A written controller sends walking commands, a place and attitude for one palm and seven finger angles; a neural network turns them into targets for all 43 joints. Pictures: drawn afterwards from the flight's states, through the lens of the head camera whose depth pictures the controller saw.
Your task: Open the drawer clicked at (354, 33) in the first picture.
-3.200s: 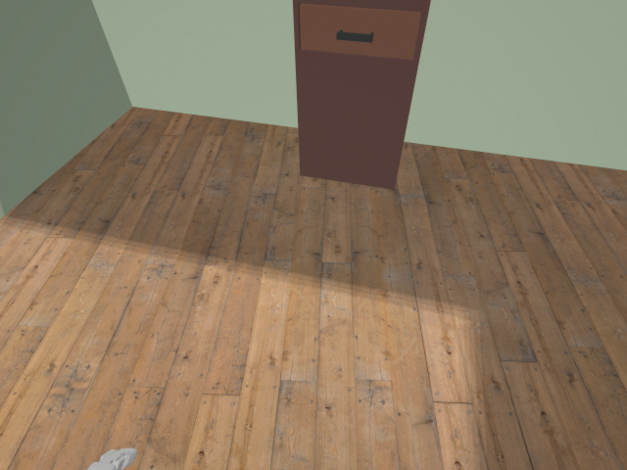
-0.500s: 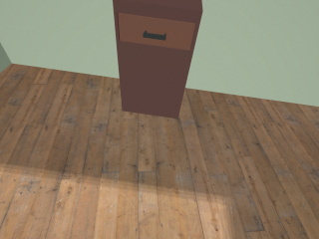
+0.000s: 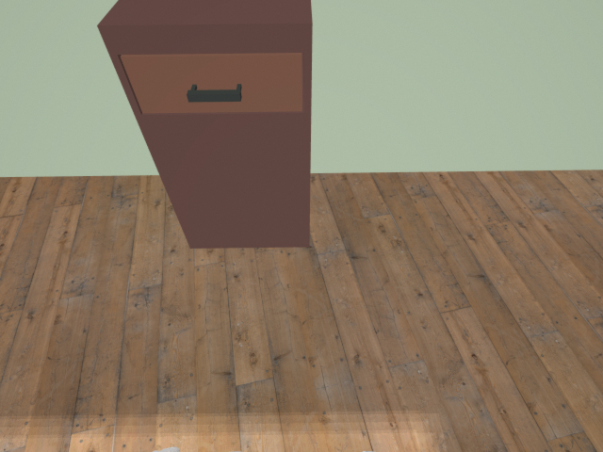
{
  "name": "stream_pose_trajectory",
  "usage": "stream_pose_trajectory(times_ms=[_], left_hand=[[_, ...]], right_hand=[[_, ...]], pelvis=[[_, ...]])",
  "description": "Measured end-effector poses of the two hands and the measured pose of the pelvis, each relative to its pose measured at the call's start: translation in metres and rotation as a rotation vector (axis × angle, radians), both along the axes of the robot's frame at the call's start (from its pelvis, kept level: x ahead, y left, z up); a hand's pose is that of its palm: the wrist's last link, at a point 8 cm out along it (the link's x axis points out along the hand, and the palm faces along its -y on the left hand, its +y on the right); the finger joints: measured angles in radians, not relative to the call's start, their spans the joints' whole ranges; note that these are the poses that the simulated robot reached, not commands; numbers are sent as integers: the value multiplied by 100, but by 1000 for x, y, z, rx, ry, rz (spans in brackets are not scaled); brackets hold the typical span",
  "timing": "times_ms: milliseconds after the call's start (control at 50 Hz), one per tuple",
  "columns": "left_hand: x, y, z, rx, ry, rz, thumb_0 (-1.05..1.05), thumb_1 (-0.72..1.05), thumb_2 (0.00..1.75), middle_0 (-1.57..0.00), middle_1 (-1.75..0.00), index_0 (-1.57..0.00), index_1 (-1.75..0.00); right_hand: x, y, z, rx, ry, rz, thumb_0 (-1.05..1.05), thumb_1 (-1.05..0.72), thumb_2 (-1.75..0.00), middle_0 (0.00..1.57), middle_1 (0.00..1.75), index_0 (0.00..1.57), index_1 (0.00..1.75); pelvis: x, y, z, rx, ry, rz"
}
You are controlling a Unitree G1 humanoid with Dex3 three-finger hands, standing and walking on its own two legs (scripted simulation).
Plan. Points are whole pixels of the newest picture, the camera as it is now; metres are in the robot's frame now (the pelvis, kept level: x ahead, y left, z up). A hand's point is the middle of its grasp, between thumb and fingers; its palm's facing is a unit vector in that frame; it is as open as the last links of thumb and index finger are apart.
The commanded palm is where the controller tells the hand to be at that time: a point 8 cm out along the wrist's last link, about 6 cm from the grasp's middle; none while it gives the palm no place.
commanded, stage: walk to a spot facing it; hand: left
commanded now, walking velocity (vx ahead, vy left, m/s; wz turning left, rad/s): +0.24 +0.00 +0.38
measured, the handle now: (215, 91) +0.93 +0.25 -0.03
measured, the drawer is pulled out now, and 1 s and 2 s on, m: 0.00 0.00 0.00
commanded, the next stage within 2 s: take the last steps up to it in 0.02 s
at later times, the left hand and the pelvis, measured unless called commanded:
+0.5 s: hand out of the picture +0.13 +0.23 -0.17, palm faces +0.12 -0.99 -0.11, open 7.4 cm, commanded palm none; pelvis +0.18 +0.07 +0.01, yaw +4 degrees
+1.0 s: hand (218, 284) +0.43 +0.18 -0.15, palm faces +0.03 -0.98 -0.18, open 7.4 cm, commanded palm none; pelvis +0.34 +0.01 +0.01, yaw +3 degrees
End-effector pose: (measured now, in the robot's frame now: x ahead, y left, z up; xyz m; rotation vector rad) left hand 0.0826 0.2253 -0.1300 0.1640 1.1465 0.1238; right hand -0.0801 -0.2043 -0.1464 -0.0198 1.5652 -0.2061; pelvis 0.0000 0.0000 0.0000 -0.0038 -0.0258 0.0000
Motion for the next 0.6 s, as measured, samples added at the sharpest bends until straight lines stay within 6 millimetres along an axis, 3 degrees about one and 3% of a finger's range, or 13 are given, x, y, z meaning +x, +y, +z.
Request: stream_pose_trajectory(times_ms=[100,160,240,340,380,440,600], left_hand=[[8,10,12,30,39,46,-1,95,89,-20,-30,-20,-30],[7,11,10,15,83,73,-1,94,89,-20,-30,-20,-30],[3,11,-1,-34,148,122,0,92,89,-20,-30,-20,-30],[-6,19,-25,-104,261,192,0,91,89,-20,-30,-20,-30],[-5,25,-31,-120,314,200,1,91,89,-20,-30,-20,-30],[12,38,-25,-117,345,177,1,91,89,-20,-30,-20,-30],[106,72,-3,-64,219,143,1,91,89,-19,-30,-20,-30]], right_hand=[[121,-20,12,-50,-218,71,1,-91,-90,20,29,19,30],[181,-23,21,-72,-304,112,1,-92,-90,20,29,19,30],[248,-13,29,-82,-366,186,1,-92,-90,20,29,19,30],[315,18,29,-95,-406,271,1,-91,-90,20,29,19,30],[331,31,28,-101,-423,279,1,-91,-90,20,29,19,30],[335,44,32,-108,-423,237,0,-92,-90,20,29,20,30],[310,45,39,-123,-270,167,-1,-94,-90,20,29,20,30]], pelvis=[[38,-1,13,-11,6,27],[62,4,16,-19,8,49],[92,16,14,-34,6,69],[135,41,2,-51,1,86],[148,51,-2,-35,-3,81],[163,61,4,-33,-10,65],[204,73,22,-19,2,62]])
